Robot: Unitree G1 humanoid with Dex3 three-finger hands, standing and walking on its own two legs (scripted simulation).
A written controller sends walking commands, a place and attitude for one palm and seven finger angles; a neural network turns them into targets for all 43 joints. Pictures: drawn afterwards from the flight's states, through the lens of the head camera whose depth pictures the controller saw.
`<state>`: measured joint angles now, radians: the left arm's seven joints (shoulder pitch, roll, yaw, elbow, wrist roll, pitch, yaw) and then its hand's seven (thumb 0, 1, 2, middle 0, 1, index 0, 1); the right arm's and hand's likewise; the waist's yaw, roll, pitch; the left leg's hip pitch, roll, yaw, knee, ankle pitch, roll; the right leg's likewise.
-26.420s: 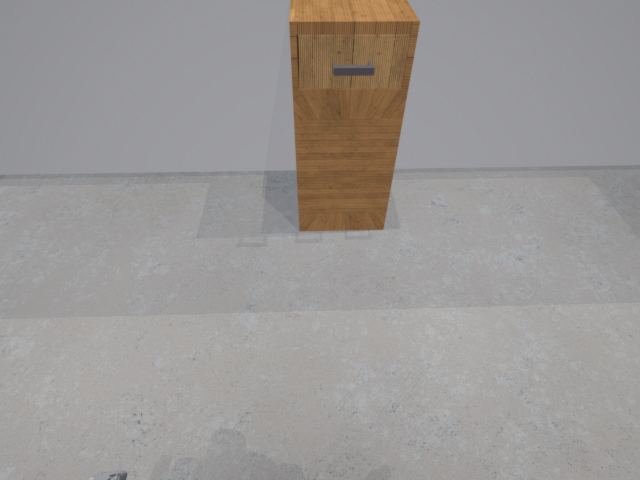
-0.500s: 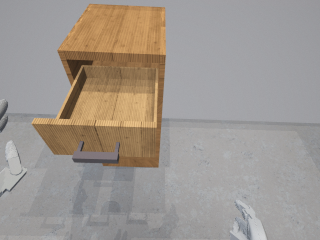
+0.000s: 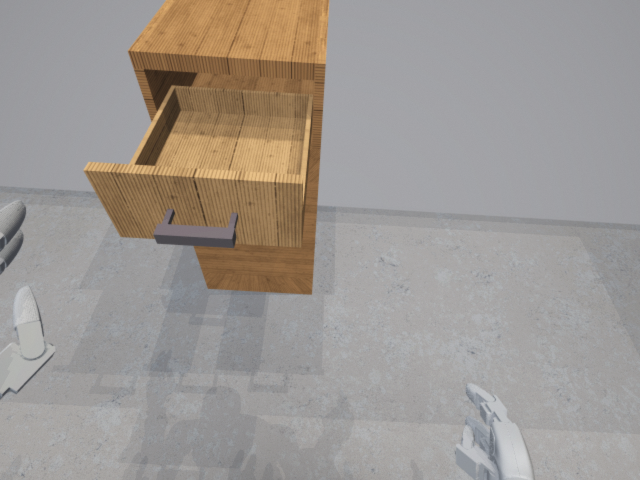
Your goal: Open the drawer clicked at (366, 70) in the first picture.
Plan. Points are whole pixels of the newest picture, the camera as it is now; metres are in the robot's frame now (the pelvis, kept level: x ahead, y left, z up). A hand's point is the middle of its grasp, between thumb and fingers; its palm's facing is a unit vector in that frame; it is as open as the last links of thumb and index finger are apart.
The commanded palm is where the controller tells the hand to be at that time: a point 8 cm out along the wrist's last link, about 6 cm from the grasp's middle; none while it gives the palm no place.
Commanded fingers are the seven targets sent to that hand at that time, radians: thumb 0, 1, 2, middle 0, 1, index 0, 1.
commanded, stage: stop stepping back and stand still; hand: left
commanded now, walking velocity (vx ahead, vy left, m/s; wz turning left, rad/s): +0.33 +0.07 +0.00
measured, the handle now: (199, 226) +0.48 +0.23 -0.01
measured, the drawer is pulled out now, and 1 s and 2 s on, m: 0.30 0.30 0.30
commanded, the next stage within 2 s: let the arm hang, fingers relaxed in 0.70 s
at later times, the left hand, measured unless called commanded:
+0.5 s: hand (7, 455) +0.12 +0.22 +0.17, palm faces +0.39 -0.78 -0.48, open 7.4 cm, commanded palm +0.05 +0.27 +0.19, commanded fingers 0.00 0.90 0.90 -0.20 -0.30 -0.20 -0.30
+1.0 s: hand out of the picture +0.09 +0.21 -0.10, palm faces +0.09 -0.95 -0.31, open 7.4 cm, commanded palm none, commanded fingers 0.00 0.90 0.90 -0.20 -0.30 -0.20 -0.30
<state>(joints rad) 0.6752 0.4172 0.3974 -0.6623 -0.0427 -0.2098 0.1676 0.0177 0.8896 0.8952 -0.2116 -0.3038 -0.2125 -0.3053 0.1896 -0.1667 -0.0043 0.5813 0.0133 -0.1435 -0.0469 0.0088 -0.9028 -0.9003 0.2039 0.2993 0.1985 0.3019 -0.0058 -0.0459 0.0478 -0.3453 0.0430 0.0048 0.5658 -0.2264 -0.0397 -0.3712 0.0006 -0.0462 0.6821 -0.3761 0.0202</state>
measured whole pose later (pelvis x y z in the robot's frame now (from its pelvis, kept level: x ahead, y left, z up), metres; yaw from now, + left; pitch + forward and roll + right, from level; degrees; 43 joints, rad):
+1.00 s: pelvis -0.06 +0.00 +0.00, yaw +3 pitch -1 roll +1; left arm 0.26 0.23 0.06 0.57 0.03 0.05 0.03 0.01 0.91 0.90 -0.19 -0.30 -0.20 -0.30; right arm 0.18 -0.20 0.00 0.82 -0.01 0.00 0.00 0.01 -0.90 -0.90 0.20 0.30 0.20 0.30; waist -0.02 0.02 0.00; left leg -0.26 -0.01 0.05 0.59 -0.30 0.02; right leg -0.28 -0.01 -0.09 0.61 -0.31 -0.04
